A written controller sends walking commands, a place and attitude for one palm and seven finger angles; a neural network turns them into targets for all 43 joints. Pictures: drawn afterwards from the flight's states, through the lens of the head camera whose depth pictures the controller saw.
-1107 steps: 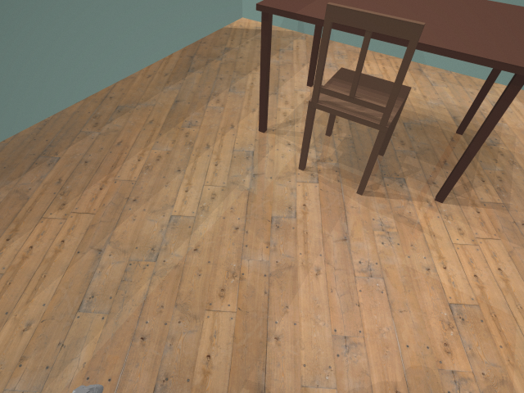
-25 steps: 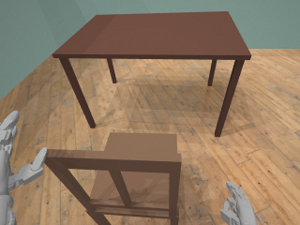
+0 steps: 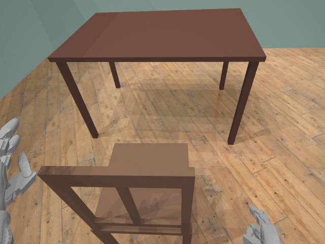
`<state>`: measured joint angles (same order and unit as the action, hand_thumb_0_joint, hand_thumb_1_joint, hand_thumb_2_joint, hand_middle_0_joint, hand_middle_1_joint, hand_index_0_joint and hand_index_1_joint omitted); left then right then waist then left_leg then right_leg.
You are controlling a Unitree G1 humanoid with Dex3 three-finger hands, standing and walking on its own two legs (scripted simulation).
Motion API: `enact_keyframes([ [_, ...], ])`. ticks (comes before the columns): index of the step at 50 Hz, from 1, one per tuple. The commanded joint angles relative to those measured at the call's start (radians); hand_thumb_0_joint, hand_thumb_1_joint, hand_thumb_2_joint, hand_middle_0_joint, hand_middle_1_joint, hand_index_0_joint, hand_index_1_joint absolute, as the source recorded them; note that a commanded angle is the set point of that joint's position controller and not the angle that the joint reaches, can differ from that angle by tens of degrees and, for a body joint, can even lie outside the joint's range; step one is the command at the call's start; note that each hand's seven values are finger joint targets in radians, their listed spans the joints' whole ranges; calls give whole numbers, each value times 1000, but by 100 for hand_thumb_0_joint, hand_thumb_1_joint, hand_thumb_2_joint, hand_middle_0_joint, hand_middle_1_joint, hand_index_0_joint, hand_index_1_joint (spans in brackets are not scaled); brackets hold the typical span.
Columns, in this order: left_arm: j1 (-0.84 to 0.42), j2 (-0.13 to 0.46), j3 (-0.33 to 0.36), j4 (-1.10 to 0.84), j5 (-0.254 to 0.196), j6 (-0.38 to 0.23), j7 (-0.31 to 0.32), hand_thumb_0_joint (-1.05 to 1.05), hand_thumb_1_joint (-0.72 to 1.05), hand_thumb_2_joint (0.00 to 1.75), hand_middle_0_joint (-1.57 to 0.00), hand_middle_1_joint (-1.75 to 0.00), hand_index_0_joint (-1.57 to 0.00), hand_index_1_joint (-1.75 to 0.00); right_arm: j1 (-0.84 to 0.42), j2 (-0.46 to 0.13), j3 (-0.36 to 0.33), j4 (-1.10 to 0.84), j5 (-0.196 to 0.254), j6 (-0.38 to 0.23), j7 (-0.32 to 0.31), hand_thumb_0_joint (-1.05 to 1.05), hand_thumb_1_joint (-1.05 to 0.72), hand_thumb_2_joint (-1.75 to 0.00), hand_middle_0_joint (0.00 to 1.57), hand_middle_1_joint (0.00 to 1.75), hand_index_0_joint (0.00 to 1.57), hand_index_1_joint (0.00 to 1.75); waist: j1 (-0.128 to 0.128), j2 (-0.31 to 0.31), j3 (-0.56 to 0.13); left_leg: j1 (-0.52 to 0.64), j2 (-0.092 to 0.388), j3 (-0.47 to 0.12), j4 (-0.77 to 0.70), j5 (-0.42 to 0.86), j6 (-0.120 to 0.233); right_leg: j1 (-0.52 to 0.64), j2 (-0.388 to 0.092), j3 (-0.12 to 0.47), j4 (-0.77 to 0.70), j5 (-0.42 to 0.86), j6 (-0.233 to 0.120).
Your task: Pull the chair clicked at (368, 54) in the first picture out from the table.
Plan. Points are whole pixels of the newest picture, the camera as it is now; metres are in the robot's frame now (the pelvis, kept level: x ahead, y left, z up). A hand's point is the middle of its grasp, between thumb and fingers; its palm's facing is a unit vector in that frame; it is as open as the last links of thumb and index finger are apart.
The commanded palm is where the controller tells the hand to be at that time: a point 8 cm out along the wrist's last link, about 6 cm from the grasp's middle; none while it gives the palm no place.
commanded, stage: step back with the hand held close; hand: left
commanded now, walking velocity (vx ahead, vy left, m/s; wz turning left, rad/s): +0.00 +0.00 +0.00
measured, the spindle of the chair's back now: (130, 205) +0.25 +0.14 -0.11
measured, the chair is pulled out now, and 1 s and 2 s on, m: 0.61 0.61 0.61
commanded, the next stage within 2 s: stop stepping back and stand still in 1.88 s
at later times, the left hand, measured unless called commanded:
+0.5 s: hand (16, 193) +0.15 +0.28 +0.16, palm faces +0.40 -0.76 -0.51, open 7.4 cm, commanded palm +0.10 +0.32 +0.18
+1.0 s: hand out of the picture +0.11 +0.29 +0.16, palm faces +0.47 -0.73 -0.49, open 7.4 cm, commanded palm +0.05 +0.32 +0.18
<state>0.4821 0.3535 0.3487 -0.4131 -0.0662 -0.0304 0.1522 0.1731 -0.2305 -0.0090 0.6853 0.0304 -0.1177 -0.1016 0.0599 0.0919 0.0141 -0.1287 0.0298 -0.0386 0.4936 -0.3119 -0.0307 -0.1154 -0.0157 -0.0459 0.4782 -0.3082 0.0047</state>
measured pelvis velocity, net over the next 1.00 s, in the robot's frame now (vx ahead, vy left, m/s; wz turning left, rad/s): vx -0.09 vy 0.02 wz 0.00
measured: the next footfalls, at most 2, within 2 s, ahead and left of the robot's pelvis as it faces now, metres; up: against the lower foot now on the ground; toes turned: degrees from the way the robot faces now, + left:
right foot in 1.34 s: -0.06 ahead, -0.12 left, +0.00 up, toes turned -1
left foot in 1.68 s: -0.10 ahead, +0.13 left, +0.00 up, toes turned +1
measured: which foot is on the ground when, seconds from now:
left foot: down 0.00-1.00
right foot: down 0.00-1.00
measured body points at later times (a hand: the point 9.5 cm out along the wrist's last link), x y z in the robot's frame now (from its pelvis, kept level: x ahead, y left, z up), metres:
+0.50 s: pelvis -0.05 +0.02 +0.00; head -0.02 +0.00 +0.45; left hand +0.13 +0.32 +0.18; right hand +0.13 -0.22 -0.10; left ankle -0.02 +0.14 -0.74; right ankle -0.03 -0.12 -0.74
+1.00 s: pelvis -0.09 +0.02 -0.01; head -0.07 +0.02 +0.43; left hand +0.08 +0.33 +0.19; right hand +0.08 -0.21 -0.10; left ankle -0.03 +0.14 -0.74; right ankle -0.03 -0.12 -0.74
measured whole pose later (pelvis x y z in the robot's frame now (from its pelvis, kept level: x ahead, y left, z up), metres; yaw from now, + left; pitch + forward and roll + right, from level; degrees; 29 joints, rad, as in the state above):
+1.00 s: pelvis -0.09 +0.02 -0.01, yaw +0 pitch +0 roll -2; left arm 0.54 0.42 0.45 -0.54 -0.04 -0.14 0.18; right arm 0.21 -0.20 0.00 0.59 0.02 -0.10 -0.10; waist 0.02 0.03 0.03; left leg -0.43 0.02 -0.04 0.66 -0.25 0.00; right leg -0.38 -0.02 -0.04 0.59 -0.21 0.03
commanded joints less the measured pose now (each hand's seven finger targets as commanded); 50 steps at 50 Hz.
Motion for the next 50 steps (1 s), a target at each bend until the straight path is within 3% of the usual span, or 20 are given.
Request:
enact_keyframes([
  [1,-76,193,121,-192,7,-64,21,0,90,90,-20,-30,-20,-30,-153,-92,-26,-176,1,-59,-1,0,-90,-90,20,30,20,30,2,-44,-76,20,28,22,-56,276,42,-21,-51,-14,-67,293,-17],
  [3,-115,180,91,-218,10,-63,17,0,90,90,-20,-30,-20,-30,-159,-96,-20,-180,-1,-65,0,0,-90,-90,20,30,20,30,-4,-11,-67,15,25,22,-61,270,41,-23,-51,-10,-70,285,-20],
  [4,-237,325,237,-296,-6,-109,16,0,90,90,-20,-30,-20,-30,-110,-128,-35,-199,3,-34,4,0,-90,-90,20,30,20,30,-36,-24,27,-53,48,-1,-33,255,62,-100,-89,103,-131,377,-26],
  [6,-71,193,152,-148,3,-103,-3,0,90,90,-20,-30,-20,-30,-112,-107,-36,-192,-4,2,12,0,-90,-90,20,30,20,30,-46,-77,-18,-33,45,-12,-27,277,56,-65,-104,91,-117,411,-29],
  [7,-36,177,137,-150,6,-103,-7,0,90,90,-20,-30,-20,-30,-119,-108,-36,-204,-6,18,15,0,-90,-90,20,30,20,30,-45,-70,-43,-32,49,-15,-33,307,57,-46,-103,80,-106,415,-25],
  [9,13,184,148,-183,9,-110,-3,0,90,90,-20,-30,-20,-30,-122,-106,-40,-220,-6,40,15,0,-90,-90,20,30,20,30,-40,-21,-92,-22,62,-13,-50,373,58,-21,-100,66,-79,419,-21],
  [12,56,206,165,-233,10,-111,4,0,90,90,-20,-30,-20,-30,-134,-101,-45,-245,-3,65,11,0,-90,-90,20,30,20,30,-33,-49,-147,-16,81,-24,-53,476,58,-7,-93,46,-47,435,-12],
  [16,70,233,188,-274,5,-112,17,0,90,90,-20,-30,-20,-30,-137,-93,-46,-253,0,71,-1,0,-90,-90,20,30,20,30,-31,-27,-175,-26,102,-34,-65,504,60,-26,-85,33,-10,374,0],
  [23,72,254,203,-298,5,-115,35,0,90,90,-20,-30,-20,-30,-126,-102,-52,-241,0,52,-14,0,-90,-90,20,30,20,30,-33,12,-164,-129,111,-49,-76,322,65,-44,-79,46,0,268,0],
  [28,62,241,192,-261,6,-108,44,0,90,90,-20,-30,-20,-30,-111,-99,-54,-235,-1,43,-17,0,-90,-90,20,30,20,30,-41,-57,-106,-205,71,-40,-40,75,52,-113,-98,106,-77,178,-19],
  [32,24,234,171,-276,15,-118,52,0,90,90,-20,-30,-20,-30,-95,-100,-46,-240,-5,36,-10,0,-90,-90,20,30,20,30,-51,-122,-67,-188,25,-18,48,-88,42,-265,-145,159,-173,-65,-46],
  [35,14,251,188,-301,20,-128,63,0,90,90,-20,-30,-20,-30,-99,-103,-38,-241,-11,25,-15,0,-90,-90,20,30,20,30,-51,-77,-55,-218,46,-55,-5,-134,51,-283,-120,127,-154,-145,-35],
  [37,14,253,196,-317,22,-136,62,0,90,90,-20,-30,-20,-30,-102,-108,-36,-253,-8,17,-15,0,-90,-90,20,30,20,30,-47,-28,-56,-293,80,-96,-96,-185,64,-211,-72,92,-99,-147,-9],
  [38,23,276,219,-325,24,-142,65,0,90,90,-20,-30,-20,-30,-106,-118,-42,-249,-6,12,-22,0,-90,-90,20,30,20,30,-47,45,-64,-346,106,-117,-149,-242,78,-146,-53,76,-53,-131,0],
  [40,32,243,207,-339,30,-154,62,0,90,90,-20,-30,-20,-30,-101,-117,-37,-264,-3,-2,-19,0,-90,-90,20,30,20,30,-44,112,-75,-456,139,-150,-201,-284,98,-32,-17,39,72,-27,10],
  [42,51,237,205,-338,25,-159,57,0,90,90,-20,-30,-20,-30,-89,-112,-38,-259,-5,-16,-14,0,-90,-90,20,30,20,30,-41,64,-100,-430,129,-135,-154,-178,92,-20,-23,41,75,82,7],
  [43,65,247,215,-329,23,-159,56,0,90,90,-20,-30,-20,-30,-92,-114,-42,-247,-5,-20,-16,0,-90,-90,20,30,20,30,-42,82,-110,-424,132,-129,-155,-175,92,-11,-28,44,80,99,8],
  [46,33,225,212,-338,34,-170,50,0,90,90,-20,-30,-20,-30,-88,-118,-43,-254,-10,-36,-9,0,-90,-90,20,30,20,30,-42,123,-65,-606,168,-143,-186,-320,111,62,-11,38,171,63,16],
  [48,34,239,225,-315,37,-173,49,0,90,90,-20,-30,-20,-30,-74,-118,-52,-242,-5,-37,-7,0,-90,-90,20,30,20,30,-43,67,-55,-614,150,-123,-134,-318,108,48,-20,59,151,87,9],
  [50,17,237,217,-340,33,-181,46,0,90,90,-20,-30,-20,-30,-62,-111,-52,-244,-10,-40,1,0,-90,-90,20,30,20,30,-47,-43,-70,-525,89,-82,-29,-278,79,-68,-65,123,49,45,-16],
])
